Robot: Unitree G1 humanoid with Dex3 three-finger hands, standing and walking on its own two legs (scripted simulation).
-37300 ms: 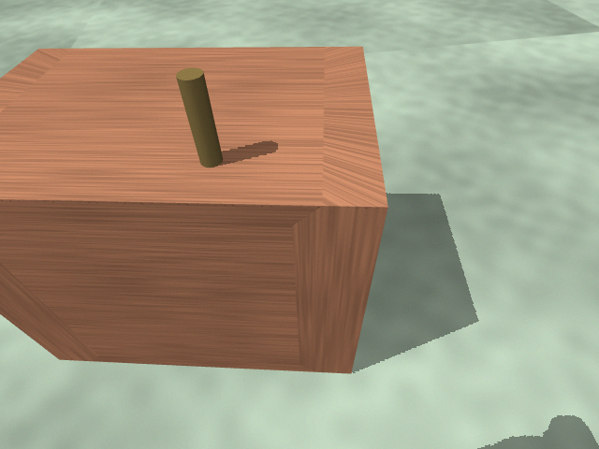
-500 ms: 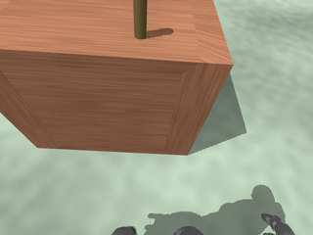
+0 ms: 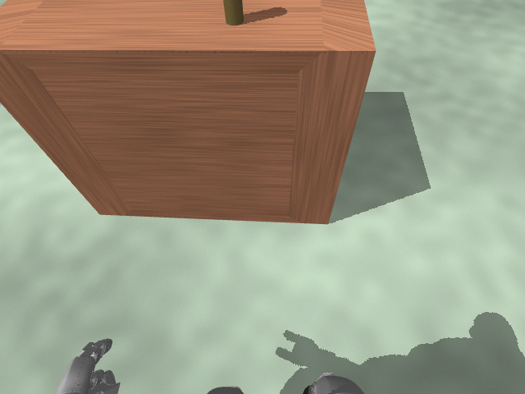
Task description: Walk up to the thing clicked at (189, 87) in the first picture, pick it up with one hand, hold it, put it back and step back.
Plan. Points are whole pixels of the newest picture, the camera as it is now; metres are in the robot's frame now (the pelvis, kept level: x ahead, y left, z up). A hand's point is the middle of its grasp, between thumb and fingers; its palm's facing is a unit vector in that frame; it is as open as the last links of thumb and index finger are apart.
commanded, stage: step back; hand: left
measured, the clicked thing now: out of the picture +0.95 +0.09 +0.14
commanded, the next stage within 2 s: stand in 1.58 s
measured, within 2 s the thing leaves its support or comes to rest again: neither
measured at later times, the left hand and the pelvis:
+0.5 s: hand out of the picture -0.12 +0.23 -0.14, palm faces -0.07 -0.90 -0.43, open 7.4 cm; pelvis -0.16 -0.04 +0.00, yaw -5 degrees
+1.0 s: hand out of the picture -0.13 +0.23 -0.13, palm faces +0.00 -0.92 -0.40, open 7.4 cm; pelvis -0.20 -0.05 +0.01, yaw +0 degrees
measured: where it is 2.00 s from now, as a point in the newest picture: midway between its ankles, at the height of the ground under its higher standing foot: outside the picture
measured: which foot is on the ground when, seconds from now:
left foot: up 0.00-0.00, down 0.02-0.44, up 0.46-0.72, down 0.74-1.00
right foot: down 0.00-0.04, up 0.06-0.38, down 0.40-1.00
